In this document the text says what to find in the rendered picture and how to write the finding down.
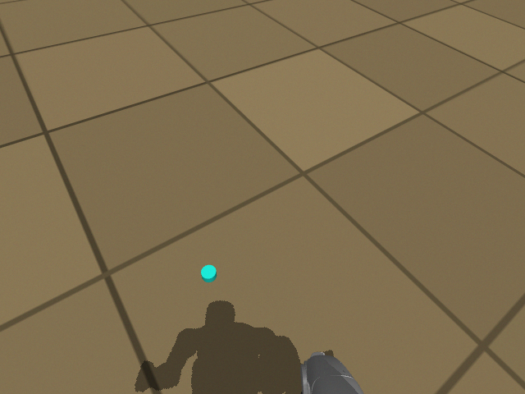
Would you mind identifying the tin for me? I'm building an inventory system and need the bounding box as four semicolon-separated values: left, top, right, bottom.
201;265;217;282

